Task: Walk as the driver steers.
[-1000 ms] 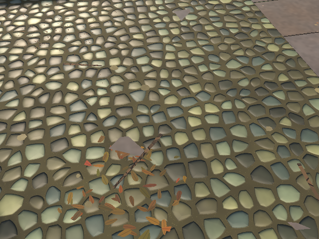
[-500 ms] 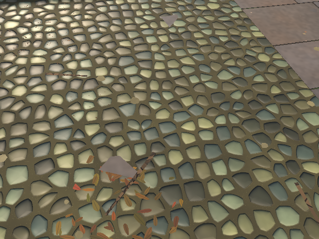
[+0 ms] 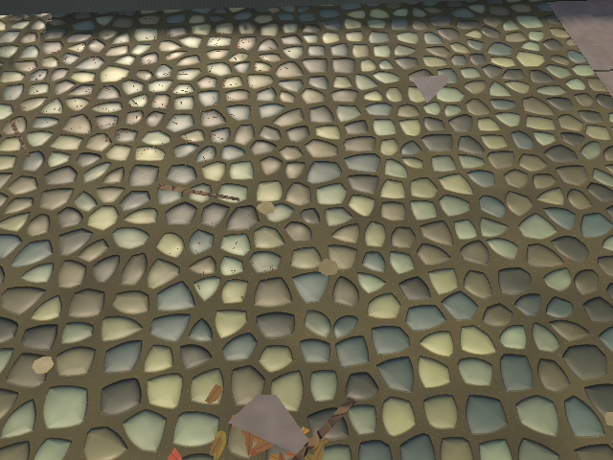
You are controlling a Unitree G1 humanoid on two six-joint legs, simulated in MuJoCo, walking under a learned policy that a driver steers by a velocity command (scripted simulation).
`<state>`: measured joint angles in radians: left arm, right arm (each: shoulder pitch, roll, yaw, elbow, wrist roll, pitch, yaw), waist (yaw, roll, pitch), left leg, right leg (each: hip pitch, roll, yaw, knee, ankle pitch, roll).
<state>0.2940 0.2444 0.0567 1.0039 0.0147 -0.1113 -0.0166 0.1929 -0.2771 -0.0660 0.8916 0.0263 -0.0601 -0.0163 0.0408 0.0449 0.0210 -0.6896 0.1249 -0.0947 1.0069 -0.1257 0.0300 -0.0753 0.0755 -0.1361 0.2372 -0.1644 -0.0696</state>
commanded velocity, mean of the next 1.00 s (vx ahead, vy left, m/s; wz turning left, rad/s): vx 0.14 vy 0.00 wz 0.34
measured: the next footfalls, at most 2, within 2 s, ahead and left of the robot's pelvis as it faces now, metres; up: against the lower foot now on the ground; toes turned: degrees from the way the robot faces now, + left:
left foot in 0.24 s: +0.30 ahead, +0.15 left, +0.00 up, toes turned +15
right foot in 0.72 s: +0.36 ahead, -0.08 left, +0.00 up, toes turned +21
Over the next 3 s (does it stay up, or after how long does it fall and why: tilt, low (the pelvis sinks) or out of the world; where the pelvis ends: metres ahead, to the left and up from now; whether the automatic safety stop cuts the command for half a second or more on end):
stays up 1.05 0.16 -0.01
